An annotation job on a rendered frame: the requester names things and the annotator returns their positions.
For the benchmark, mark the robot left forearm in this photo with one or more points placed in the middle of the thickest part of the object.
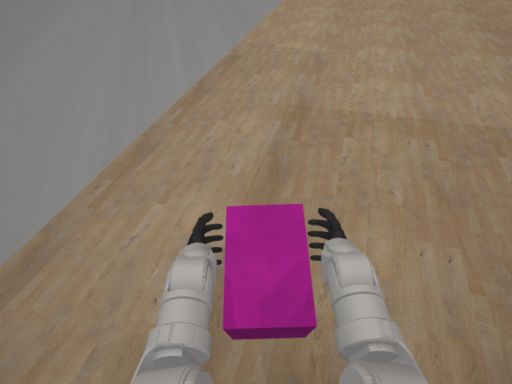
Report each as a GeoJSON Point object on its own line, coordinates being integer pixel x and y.
{"type": "Point", "coordinates": [181, 336]}

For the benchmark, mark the carton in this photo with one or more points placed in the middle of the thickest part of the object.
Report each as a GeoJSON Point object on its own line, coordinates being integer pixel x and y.
{"type": "Point", "coordinates": [267, 287]}

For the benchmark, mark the robot right forearm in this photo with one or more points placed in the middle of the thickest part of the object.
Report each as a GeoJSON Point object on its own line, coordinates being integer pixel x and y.
{"type": "Point", "coordinates": [364, 329]}

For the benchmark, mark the robot right hand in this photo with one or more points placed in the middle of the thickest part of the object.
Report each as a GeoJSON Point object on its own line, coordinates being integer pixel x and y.
{"type": "Point", "coordinates": [333, 226]}

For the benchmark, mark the robot right upper arm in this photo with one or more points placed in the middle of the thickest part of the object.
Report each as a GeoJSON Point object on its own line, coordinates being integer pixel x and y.
{"type": "Point", "coordinates": [368, 372]}

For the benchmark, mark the robot left hand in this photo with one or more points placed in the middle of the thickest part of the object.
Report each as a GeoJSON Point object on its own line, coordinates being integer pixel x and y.
{"type": "Point", "coordinates": [201, 228]}

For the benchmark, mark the robot left upper arm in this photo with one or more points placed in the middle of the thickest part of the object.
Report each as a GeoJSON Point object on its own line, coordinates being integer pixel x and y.
{"type": "Point", "coordinates": [190, 374]}

